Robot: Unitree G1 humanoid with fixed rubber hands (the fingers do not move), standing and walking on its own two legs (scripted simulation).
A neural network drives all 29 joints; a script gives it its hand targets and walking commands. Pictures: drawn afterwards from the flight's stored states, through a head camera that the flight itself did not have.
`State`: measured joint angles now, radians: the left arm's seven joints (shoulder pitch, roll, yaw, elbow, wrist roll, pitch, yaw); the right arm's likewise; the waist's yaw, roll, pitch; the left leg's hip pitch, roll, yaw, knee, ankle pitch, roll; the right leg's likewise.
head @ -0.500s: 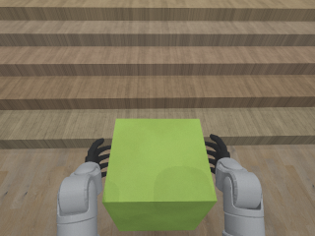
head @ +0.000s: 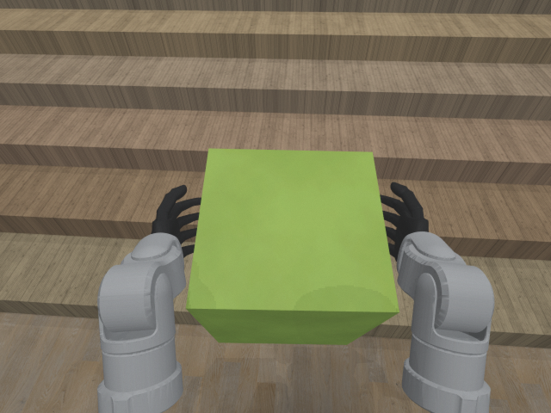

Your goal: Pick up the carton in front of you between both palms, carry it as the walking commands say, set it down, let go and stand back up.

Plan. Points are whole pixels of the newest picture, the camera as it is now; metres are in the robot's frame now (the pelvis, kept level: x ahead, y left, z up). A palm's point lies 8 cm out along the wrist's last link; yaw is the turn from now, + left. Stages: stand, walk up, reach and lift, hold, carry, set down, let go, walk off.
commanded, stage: carry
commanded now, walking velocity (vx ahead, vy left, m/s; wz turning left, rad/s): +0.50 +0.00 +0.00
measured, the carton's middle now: (286, 258) +0.32 +0.00 +0.06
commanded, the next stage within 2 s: none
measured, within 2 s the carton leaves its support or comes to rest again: neither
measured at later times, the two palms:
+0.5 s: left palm (223, 70) +0.73 +0.14 +0.14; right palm (370, 72) +0.70 -0.16 +0.15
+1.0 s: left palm out of the picture +1.01 +0.16 +0.23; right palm out of the picture +1.06 -0.14 +0.25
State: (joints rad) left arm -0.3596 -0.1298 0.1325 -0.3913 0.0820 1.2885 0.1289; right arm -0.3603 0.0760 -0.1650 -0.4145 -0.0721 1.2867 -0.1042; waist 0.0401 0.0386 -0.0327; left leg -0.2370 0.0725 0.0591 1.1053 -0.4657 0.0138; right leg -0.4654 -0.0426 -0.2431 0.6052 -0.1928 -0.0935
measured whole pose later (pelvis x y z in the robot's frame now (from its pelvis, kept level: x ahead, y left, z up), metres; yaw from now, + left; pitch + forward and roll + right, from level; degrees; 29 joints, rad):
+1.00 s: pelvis +0.65 -0.04 +0.12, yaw +0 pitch +4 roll -1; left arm -0.79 -0.04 0.24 -0.07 0.02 1.28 0.18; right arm -0.79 0.05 -0.35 -0.13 -0.12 1.30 -0.08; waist 0.17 -0.01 0.14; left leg -0.78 -0.03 -0.04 1.72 -0.38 0.08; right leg -0.42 0.03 -0.17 0.66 -0.32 -0.09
